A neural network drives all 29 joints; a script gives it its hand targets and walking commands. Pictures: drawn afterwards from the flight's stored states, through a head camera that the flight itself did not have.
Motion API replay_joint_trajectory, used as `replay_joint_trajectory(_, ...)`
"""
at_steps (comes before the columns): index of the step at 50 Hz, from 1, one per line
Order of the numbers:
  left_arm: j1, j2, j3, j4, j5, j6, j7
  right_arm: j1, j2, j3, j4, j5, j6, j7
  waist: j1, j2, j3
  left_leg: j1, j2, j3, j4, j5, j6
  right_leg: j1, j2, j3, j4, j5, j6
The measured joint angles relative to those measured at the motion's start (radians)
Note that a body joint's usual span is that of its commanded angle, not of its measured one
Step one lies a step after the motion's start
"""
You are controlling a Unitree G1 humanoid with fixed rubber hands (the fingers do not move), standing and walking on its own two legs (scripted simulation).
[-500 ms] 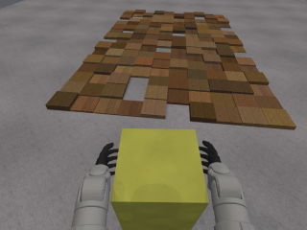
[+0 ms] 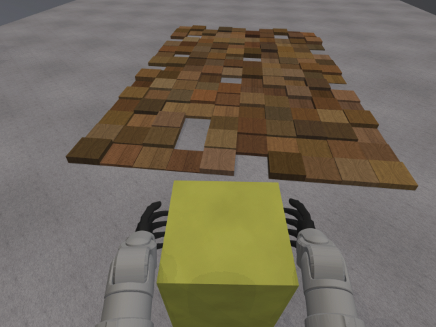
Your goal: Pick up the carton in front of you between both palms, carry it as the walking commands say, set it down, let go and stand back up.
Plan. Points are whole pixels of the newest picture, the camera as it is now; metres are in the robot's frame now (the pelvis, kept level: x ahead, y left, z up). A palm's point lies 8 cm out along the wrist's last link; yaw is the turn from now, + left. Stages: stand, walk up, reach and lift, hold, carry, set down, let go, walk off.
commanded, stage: hold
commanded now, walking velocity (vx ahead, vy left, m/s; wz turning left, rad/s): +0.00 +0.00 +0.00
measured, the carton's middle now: (224, 257) +0.29 +0.00 -0.03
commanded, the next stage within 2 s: carry in 1.12 s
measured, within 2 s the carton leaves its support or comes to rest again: neither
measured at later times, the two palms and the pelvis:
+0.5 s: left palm (145, 236) +0.29 +0.15 +0.05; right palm (304, 233) +0.29 -0.15 +0.05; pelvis +0.00 +0.00 +0.00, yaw +0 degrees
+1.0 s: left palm (145, 238) +0.29 +0.15 +0.05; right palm (304, 235) +0.29 -0.15 +0.05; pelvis +0.00 +0.00 +0.00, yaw +0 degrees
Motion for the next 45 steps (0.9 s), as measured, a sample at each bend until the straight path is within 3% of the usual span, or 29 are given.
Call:
replay_joint_trajectory(13,-0.036,-0.009,0.032,0.021,0.01,-0.013,-0.003,-0.036,0.01,-0.034,0.023,-0.015,-0.016,0.007,0.0,0.0,0.005,-0.015,-0.003,0.001,0.013,0.0,0.001,-0.016,-0.002,0.002,0.014,0.0,0.002)
replay_joint_trajectory(45,0.023,0.005,-0.021,-0.03,-0.007,0.003,0.003,0.022,-0.005,0.023,-0.028,0.007,0.003,-0.002,-0.001,0.0,-0.001,0.008,0.0,-0.003,-0.017,0.001,-0.001,0.008,-0.001,-0.001,-0.015,0.0,-0.001)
